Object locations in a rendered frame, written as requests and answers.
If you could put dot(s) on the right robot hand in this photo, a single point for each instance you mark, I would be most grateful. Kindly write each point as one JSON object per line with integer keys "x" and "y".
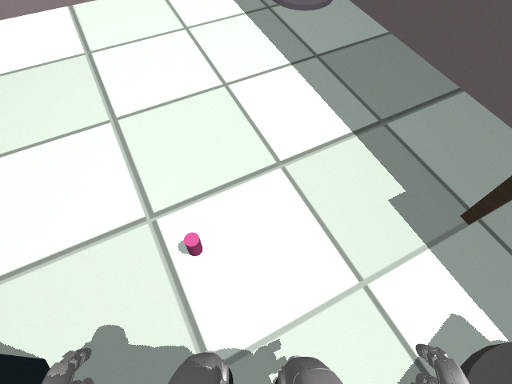
{"x": 447, "y": 370}

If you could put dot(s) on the left robot hand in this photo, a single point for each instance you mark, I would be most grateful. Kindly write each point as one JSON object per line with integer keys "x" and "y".
{"x": 63, "y": 372}

